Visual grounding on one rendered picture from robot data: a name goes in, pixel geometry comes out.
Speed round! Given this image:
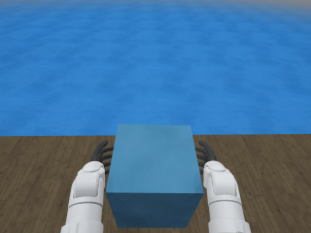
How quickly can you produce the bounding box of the robot right hand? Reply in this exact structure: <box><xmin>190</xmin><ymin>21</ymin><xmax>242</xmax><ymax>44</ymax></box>
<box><xmin>195</xmin><ymin>141</ymin><xmax>217</xmax><ymax>175</ymax></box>

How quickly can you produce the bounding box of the robot left forearm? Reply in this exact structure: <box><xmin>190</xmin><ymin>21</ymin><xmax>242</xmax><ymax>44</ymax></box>
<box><xmin>60</xmin><ymin>161</ymin><xmax>106</xmax><ymax>233</ymax></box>

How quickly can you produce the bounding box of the carton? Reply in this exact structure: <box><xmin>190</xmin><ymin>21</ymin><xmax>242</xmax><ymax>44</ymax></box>
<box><xmin>106</xmin><ymin>124</ymin><xmax>204</xmax><ymax>228</ymax></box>

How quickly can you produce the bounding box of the robot left hand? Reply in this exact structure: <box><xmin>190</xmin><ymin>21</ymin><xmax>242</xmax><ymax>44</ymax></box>
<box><xmin>90</xmin><ymin>140</ymin><xmax>114</xmax><ymax>175</ymax></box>

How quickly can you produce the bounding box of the robot right forearm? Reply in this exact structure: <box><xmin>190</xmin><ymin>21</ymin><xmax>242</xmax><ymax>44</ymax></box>
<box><xmin>203</xmin><ymin>160</ymin><xmax>252</xmax><ymax>233</ymax></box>

